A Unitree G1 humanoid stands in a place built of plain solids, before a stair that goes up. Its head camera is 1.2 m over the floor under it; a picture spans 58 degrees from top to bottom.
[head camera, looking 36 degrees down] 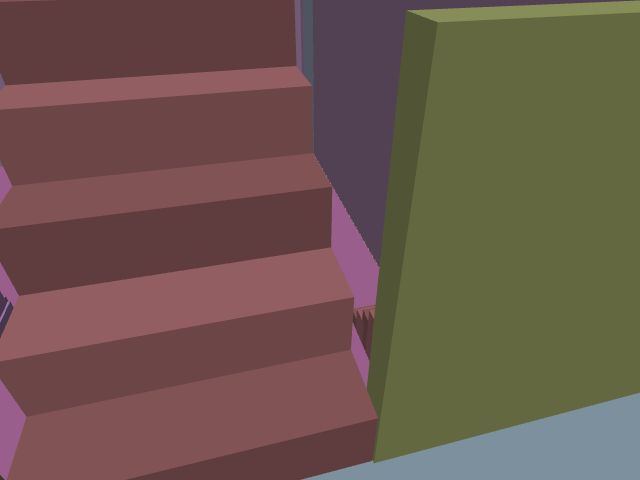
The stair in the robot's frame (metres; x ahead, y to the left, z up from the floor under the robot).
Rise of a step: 0.21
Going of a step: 0.22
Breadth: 0.85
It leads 14 degrees to the left of straight ahead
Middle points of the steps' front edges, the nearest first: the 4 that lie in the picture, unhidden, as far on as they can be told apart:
0.50 0.27 0.21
0.72 0.32 0.42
0.93 0.38 0.63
1.15 0.43 0.83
